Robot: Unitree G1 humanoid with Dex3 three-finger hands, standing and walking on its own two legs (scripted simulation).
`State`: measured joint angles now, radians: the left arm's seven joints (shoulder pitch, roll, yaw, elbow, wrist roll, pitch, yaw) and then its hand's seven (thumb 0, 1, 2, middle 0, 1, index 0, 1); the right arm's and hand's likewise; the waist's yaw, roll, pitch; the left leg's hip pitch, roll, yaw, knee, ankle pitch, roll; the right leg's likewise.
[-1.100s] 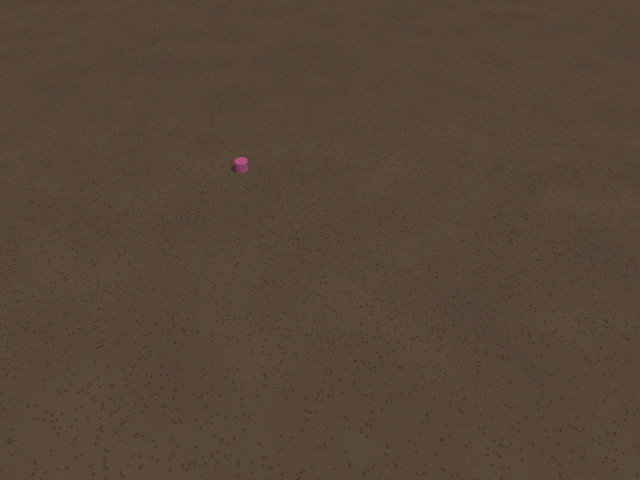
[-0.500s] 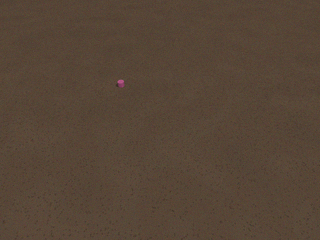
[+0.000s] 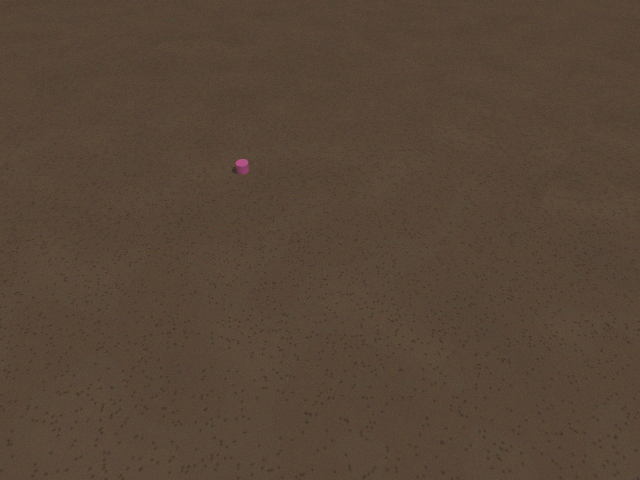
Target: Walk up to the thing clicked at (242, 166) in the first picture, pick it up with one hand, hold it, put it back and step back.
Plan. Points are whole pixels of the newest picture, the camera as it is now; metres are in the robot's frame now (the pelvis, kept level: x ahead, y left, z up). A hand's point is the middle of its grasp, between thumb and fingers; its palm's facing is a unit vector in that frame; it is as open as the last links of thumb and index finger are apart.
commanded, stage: stand
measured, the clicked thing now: (242, 166) +1.72 +0.41 -0.76
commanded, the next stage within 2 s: walk up in 0.02 s
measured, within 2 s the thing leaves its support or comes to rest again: neither
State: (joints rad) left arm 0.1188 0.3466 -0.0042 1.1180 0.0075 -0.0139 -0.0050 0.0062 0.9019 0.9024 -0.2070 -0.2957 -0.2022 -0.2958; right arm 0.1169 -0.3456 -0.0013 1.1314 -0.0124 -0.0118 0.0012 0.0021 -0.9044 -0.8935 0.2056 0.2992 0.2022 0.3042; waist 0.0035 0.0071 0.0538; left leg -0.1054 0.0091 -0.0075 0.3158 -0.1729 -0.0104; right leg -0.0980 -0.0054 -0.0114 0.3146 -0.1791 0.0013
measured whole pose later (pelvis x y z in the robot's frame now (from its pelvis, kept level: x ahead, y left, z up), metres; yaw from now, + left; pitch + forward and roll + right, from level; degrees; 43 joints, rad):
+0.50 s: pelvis -0.02 -0.03 -0.02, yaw +20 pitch -2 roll +1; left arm 0.17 0.38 0.07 0.81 0.05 0.02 -0.03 0.01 0.90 0.90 -0.21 -0.30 -0.20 -0.30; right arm 0.21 -0.43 -0.09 0.83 -0.03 0.03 0.02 0.00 -0.91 -0.89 0.20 0.30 0.20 0.30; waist 0.02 -0.02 0.15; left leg -0.41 0.03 0.00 0.89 -0.41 -0.01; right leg -0.19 -0.07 -0.21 0.56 -0.34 -0.05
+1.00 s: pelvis -0.01 -0.04 -0.04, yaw +35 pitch -3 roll -1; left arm 0.26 0.40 0.08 0.82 0.01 0.01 -0.01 0.01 0.90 0.90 -0.21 -0.30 -0.20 -0.30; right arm 0.23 -0.42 -0.05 0.72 -0.02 0.02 -0.01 0.00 -0.90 -0.89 0.21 0.30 0.21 0.31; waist 0.02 0.05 0.13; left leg -0.40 -0.02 -0.15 0.79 -0.34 -0.01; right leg -0.31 -0.02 -0.03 0.72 -0.36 0.00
